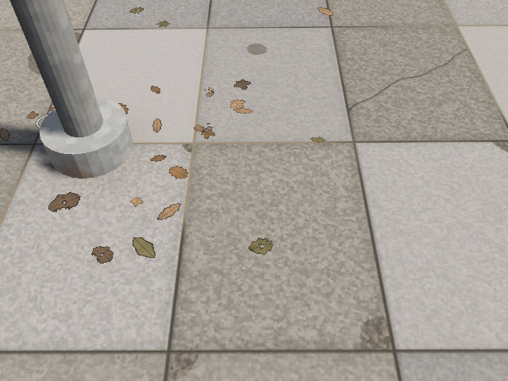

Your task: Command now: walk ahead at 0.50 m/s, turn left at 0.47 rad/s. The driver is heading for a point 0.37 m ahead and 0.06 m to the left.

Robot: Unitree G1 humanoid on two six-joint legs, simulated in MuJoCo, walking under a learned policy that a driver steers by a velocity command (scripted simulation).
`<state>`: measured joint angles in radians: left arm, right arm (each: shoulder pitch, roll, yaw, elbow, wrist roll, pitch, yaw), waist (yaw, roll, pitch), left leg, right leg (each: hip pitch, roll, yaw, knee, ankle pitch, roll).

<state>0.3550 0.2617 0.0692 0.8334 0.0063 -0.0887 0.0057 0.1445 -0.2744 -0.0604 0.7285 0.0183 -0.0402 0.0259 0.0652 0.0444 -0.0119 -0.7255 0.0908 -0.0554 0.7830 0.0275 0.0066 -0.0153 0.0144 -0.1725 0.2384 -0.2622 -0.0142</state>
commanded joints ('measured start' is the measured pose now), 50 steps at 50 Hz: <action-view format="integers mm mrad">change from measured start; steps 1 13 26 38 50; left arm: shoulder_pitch -33 -154 -272 -324 -250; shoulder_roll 166 144 87 101 40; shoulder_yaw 43 15 0 -7 -6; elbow -48 -138 -149 -137 -45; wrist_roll -14 -10 1 14 -1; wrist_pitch -5 -56 4 63 62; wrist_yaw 9 7 -10 -3 14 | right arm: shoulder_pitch -117 112 107 159 136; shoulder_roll -26 -132 -119 -47 -51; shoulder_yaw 0 -48 -29 -9 -9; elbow -105 -98 -12 52 131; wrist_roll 3 -10 -17 -21 -26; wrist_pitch -10 -21 0 87 17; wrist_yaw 19 -3 -40 -52 -55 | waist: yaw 0 -103 -105 -126 -63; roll -93 -25 38 -181 -19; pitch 80 -94 -78 -98 -27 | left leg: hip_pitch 10 732 571 462 400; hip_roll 5 146 61 -55 -42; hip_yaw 31 -371 -102 -18 -28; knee -95 -458 -427 -153 -345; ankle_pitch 13 92 362 -449 -258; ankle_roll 26 295 195 -40 14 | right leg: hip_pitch -7 -732 -458 -283 -152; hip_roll -292 -122 -57 -244 -63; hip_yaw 60 240 212 459 225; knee -78 1007 374 78 272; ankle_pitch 335 -105 307 137 266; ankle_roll -137 19 39 -157 -38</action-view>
